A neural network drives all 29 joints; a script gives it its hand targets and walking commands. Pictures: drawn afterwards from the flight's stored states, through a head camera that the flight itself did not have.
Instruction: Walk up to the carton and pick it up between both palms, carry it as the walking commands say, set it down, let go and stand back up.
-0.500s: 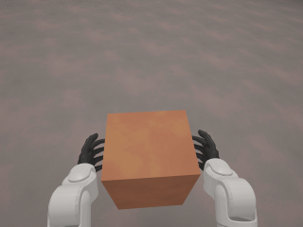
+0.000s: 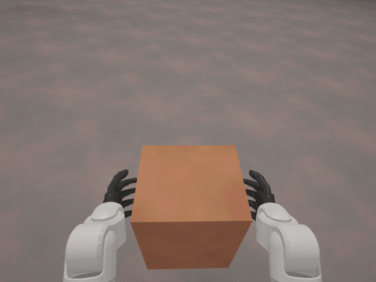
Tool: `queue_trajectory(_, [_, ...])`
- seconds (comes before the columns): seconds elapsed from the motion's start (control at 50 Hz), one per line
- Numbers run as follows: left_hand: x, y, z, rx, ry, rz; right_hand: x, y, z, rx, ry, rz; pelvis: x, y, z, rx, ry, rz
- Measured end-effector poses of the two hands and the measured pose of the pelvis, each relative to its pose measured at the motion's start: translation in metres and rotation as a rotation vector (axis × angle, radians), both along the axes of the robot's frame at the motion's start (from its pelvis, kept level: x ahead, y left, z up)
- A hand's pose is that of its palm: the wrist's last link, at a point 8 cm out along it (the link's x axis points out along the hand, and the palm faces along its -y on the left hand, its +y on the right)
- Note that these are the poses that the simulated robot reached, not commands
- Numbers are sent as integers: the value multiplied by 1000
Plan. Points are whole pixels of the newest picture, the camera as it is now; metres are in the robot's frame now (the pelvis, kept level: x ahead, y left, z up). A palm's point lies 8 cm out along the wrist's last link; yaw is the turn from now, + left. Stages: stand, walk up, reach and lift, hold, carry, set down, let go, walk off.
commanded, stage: carry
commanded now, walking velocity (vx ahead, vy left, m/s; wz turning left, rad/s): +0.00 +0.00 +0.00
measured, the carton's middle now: (188, 211) +0.28 -0.01 +0.03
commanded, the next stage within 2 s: none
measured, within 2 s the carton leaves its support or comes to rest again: neither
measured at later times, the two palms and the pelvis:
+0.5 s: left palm (93, 239) +0.20 +0.16 +0.09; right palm (250, 224) +0.22 -0.12 +0.08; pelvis -0.04 +0.00 -0.02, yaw +1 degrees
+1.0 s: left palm (103, 240) +0.20 +0.14 +0.09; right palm (264, 230) +0.20 -0.14 +0.09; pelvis -0.06 -0.01 -0.01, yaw +1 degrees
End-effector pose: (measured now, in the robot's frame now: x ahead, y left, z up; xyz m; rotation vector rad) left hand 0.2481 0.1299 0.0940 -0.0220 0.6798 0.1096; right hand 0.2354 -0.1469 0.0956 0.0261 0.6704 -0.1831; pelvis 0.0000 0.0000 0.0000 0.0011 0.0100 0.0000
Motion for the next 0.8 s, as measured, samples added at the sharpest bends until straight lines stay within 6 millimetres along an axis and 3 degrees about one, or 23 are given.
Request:
queue_trajectory(0.3, [-30, 21, 0, -13, -23, 57, -15, 21, 2, -8, -23, 55, -31, 7, -5, -2, -6, -2])
queue_trajectory(0.52, [-50, 26, -9, 4, -14, 122, -21, 27, -16, 12, -12, 117, -43, -2, -18, 4, -35, 22])
queue_trajectory(0.64, [-47, 16, -15, -7, 9, 64, -32, 16, -18, -3, 9, 61, -46, 1, -16, -7, -4, 13])
queue_trajectory(0.8, [-42, 12, -11, -36, -11, 19, -40, 12, -4, -34, -9, 15, -50, 6, -8, 3, 10, -6])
